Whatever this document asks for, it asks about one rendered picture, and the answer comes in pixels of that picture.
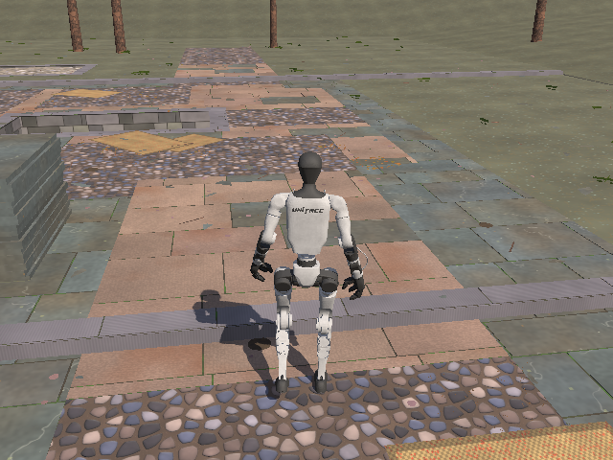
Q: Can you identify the robot left hand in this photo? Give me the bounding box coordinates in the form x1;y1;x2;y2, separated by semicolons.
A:
250;262;273;282

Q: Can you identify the left robot foot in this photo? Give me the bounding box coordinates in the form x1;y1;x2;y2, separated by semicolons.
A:
275;375;289;393

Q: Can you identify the robot left forearm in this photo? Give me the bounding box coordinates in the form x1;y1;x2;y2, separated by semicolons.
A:
253;230;271;265

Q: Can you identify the robot right forearm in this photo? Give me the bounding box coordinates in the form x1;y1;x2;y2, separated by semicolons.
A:
344;234;363;279

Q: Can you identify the right robot upper arm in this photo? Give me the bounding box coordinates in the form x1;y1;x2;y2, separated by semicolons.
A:
329;195;353;249

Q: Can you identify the robot right hand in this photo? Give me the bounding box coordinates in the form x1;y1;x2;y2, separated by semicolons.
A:
342;275;365;300

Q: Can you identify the robot head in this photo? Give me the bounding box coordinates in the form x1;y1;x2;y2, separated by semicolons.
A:
292;151;326;198

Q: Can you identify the left robot upper arm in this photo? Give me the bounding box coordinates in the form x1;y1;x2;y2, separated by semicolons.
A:
261;193;289;245

